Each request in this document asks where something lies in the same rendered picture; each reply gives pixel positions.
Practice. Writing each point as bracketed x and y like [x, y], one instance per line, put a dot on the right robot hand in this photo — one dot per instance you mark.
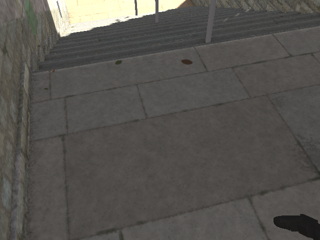
[302, 223]

